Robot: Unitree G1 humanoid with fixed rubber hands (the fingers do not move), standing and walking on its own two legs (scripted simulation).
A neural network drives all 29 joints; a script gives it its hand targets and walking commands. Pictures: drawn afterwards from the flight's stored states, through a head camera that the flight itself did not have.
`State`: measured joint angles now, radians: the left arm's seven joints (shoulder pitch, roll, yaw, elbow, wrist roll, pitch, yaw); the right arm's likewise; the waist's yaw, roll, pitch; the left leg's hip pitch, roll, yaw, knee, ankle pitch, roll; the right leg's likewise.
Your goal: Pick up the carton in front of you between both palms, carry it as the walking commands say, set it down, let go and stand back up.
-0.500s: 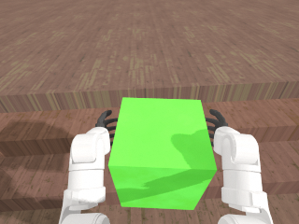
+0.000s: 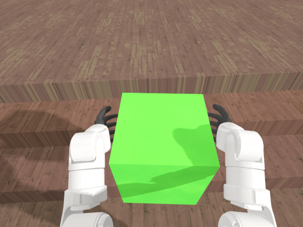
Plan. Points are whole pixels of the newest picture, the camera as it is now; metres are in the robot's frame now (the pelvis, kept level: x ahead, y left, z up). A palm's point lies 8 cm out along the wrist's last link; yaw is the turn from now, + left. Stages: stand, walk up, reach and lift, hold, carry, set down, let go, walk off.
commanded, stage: carry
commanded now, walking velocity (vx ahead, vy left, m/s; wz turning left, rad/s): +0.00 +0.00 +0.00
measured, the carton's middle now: (160, 151) +0.33 +0.00 +0.05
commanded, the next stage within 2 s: none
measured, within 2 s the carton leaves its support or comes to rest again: neither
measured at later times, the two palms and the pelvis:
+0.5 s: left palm (99, 134) +0.33 +0.16 +0.13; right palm (221, 133) +0.33 -0.14 +0.13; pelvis +0.00 +0.00 +0.00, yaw +0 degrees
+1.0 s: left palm (101, 112) +0.37 +0.16 +0.16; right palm (220, 111) +0.37 -0.14 +0.16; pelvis +0.04 +0.01 -0.01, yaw +0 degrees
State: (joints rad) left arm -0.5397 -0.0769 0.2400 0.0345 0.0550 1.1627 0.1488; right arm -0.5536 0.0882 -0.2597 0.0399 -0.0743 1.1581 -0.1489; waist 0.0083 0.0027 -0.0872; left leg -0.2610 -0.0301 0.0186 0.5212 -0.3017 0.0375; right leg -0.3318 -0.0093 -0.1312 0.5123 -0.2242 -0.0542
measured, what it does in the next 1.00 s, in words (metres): stands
